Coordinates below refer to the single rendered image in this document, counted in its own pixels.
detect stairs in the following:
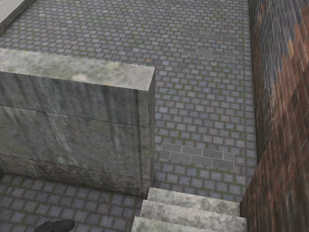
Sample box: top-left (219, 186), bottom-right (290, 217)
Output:
top-left (131, 187), bottom-right (247, 232)

